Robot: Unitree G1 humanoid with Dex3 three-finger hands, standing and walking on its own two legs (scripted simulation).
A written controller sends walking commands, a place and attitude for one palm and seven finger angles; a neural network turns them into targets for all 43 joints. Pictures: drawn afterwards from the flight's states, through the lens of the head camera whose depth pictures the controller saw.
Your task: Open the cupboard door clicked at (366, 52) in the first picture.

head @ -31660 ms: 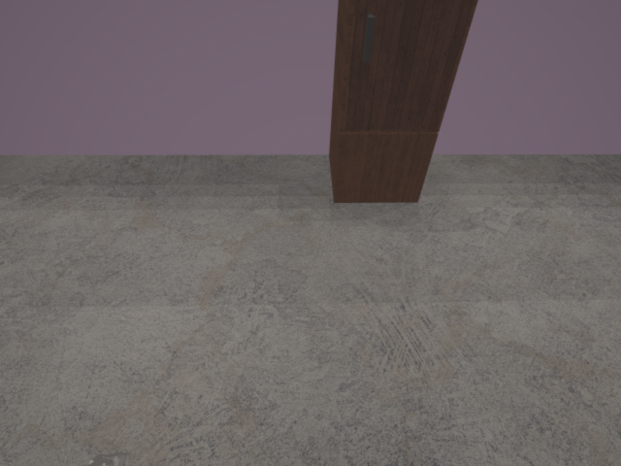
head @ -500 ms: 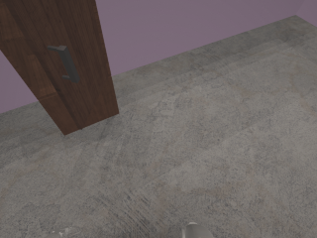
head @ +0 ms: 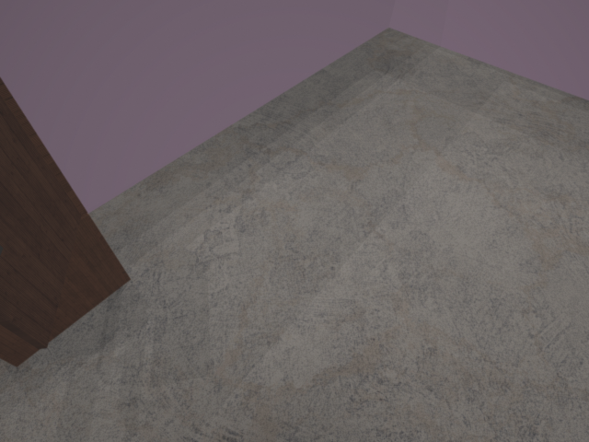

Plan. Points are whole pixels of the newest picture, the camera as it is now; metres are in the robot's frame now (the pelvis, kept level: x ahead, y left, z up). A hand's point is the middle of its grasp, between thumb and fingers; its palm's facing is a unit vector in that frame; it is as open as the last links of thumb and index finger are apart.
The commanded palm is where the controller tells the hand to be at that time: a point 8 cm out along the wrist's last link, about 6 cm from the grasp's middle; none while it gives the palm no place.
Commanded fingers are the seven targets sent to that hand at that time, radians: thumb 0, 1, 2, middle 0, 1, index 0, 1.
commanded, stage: walk to a spot facing it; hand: left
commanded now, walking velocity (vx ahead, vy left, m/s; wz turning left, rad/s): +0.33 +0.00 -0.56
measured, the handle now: out of the picture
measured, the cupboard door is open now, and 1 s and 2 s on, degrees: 49 49 49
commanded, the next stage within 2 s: turn to face it in 1.66 s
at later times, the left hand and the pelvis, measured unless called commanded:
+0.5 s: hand (268, 317) +0.34 +0.06 -0.15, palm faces -0.28 -0.94 -0.20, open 7.3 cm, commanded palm none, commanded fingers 0.00 0.90 0.90 -0.20 -0.30 -0.20 -0.30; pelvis +0.18 -0.08 +0.01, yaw -14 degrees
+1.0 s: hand (271, 256) +0.48 +0.07 -0.16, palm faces -0.24 -0.96 -0.15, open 7.4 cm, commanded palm none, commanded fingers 0.00 0.90 0.90 -0.20 -0.30 -0.20 -0.30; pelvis +0.41 -0.10 +0.02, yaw -18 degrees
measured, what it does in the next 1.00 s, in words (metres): walks ahead, turning right: right foot, then left foot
